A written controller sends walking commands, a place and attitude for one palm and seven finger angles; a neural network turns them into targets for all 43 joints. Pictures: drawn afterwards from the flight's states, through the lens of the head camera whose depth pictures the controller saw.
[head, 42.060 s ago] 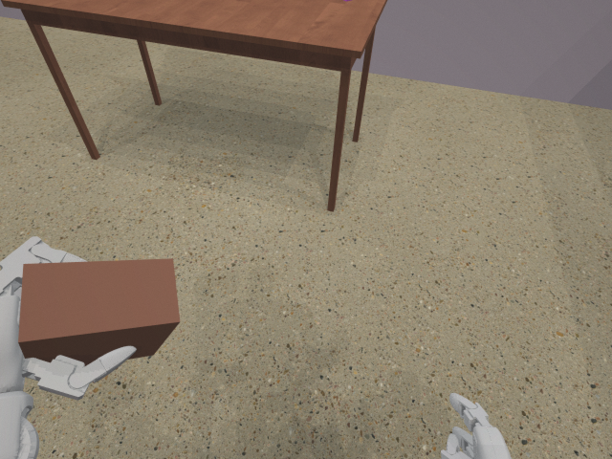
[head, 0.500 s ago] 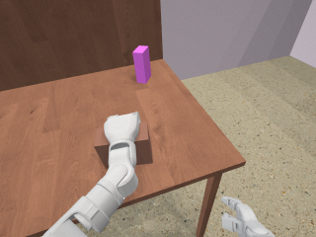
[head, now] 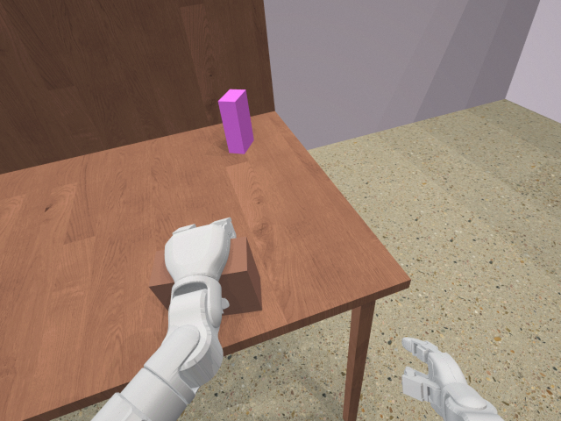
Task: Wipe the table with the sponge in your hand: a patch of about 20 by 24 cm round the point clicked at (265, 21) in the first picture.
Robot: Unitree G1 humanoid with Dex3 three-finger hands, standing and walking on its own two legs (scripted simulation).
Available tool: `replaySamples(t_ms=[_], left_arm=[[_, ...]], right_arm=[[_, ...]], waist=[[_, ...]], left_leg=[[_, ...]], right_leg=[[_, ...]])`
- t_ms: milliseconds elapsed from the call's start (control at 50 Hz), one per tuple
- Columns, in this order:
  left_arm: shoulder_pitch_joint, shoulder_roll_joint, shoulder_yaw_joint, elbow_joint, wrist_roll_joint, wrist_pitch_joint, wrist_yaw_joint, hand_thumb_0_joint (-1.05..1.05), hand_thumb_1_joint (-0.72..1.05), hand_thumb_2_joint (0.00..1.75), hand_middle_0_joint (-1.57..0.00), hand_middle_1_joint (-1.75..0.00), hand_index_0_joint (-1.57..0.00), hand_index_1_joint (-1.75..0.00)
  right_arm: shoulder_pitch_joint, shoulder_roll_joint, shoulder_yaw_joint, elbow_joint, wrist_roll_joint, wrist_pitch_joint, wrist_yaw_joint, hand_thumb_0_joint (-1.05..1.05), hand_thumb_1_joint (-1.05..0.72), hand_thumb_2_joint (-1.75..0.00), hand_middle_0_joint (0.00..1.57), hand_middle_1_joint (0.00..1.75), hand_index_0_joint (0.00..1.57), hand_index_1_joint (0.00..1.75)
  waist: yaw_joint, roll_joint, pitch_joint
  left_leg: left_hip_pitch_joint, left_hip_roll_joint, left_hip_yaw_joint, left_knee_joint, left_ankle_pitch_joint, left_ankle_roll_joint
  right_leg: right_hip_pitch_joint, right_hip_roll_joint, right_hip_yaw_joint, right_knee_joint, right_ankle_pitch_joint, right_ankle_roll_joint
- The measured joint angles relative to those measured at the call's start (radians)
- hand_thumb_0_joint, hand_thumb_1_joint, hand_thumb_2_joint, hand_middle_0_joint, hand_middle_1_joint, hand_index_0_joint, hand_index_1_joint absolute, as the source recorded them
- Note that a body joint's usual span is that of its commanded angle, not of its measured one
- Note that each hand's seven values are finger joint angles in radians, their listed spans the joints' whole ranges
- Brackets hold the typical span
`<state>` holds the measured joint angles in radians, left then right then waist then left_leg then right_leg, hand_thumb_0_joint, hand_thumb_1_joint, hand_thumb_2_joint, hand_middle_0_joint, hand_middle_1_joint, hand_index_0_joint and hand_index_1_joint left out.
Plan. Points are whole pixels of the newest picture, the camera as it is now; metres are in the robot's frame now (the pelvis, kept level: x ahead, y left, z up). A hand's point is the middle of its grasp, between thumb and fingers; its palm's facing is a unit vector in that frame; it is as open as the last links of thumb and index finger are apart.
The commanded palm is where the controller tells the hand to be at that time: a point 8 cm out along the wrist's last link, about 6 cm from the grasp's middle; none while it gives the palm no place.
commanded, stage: slide back across to the middle lane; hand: left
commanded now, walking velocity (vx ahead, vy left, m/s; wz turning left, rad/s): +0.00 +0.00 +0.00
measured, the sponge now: (214, 287) +0.31 +0.15 +0.04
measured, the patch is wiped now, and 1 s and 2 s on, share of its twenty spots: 1.00 1.00 1.00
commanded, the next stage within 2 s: wipe forward along the middle lane in 0.68 s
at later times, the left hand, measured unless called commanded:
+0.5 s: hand (197, 278) +0.28 +0.16 +0.10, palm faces +0.12 -0.26 -0.96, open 10.2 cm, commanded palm +0.24 +0.18 +0.15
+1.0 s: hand (163, 280) +0.28 +0.21 +0.09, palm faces +0.08 -0.17 -0.98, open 10.2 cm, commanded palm +0.25 +0.22 +0.14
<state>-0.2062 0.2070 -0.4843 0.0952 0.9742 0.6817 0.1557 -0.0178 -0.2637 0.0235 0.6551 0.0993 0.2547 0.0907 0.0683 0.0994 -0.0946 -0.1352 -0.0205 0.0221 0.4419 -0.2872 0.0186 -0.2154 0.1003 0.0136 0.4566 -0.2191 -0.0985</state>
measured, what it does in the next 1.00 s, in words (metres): stands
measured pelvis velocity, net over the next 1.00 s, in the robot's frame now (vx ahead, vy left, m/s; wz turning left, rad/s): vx -0.01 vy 0.00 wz -0.07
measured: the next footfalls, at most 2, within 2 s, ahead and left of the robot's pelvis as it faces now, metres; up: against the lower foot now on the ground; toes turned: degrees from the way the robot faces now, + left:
none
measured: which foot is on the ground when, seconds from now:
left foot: down 0.00-1.00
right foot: down 0.00-1.00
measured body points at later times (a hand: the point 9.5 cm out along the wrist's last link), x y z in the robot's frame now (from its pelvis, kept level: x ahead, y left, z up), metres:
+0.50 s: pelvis +0.00 -0.02 +0.00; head -0.04 -0.06 +0.45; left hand +0.27 +0.17 +0.15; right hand +0.24 -0.23 -0.08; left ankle -0.03 +0.12 -0.74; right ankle +0.01 -0.06 -0.74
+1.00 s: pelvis -0.01 +0.00 +0.00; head -0.03 -0.05 +0.45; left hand +0.27 +0.21 +0.15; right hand +0.22 -0.23 -0.08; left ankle -0.03 +0.12 -0.74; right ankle +0.01 -0.06 -0.74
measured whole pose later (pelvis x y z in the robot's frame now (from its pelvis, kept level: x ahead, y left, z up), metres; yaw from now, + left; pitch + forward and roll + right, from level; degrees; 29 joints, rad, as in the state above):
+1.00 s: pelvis -0.01 +0.00 +0.00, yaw -4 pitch -2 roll +1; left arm -0.02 0.37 -0.21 -0.09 0.90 0.58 0.04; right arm 0.00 -0.27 0.03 0.67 0.07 0.14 -0.05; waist 0.08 0.10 -0.05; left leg -0.12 -0.03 -0.04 0.44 -0.29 0.02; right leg -0.21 0.14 0.08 0.45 -0.19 -0.10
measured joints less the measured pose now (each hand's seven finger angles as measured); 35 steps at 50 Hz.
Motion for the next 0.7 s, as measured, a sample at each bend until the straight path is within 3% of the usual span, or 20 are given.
replaySamples(t_ms=[100,360,700], left_arm=[[0.041,0.012,0.012,-0.050,-0.007,-0.021,-0.005,0.01,-0.48,1.06,-0.61,-1.42,-0.70,-1.34],[0.147,0.065,0.135,-0.196,-0.078,-0.082,-0.036,0.00,-0.49,1.06,-0.62,-1.41,-0.70,-1.33],[0.275,0.146,0.272,-0.307,-0.129,-0.109,-0.080,-0.01,-0.51,1.06,-0.65,-1.38,-0.74,-1.30]], right_arm=[[-0.006,0.001,-0.002,0.000,-0.003,-0.007,-0.004,0.01,-0.91,-0.90,0.19,0.30,0.20,0.30],[-0.013,0.011,0.011,-0.007,-0.015,-0.025,-0.044,0.01,-0.90,-0.90,0.19,0.30,0.20,0.30],[0.000,0.002,0.008,-0.007,-0.030,-0.067,-0.100,0.01,-0.90,-0.90,0.19,0.30,0.20,0.30]], waist=[[0.004,0.005,0.006],[0.004,0.001,0.031],[0.010,0.003,0.044]], left_leg=[[0.007,0.008,-0.001,0.000,-0.001,-0.004],[0.032,0.020,0.002,-0.018,0.006,-0.004],[0.041,0.010,-0.041,-0.011,-0.001,0.004]], right_leg=[[0.010,0.008,-0.001,-0.009,0.005,-0.007],[0.030,0.027,0.022,-0.029,0.021,-0.020],[0.028,0.050,0.074,-0.019,0.027,-0.022]])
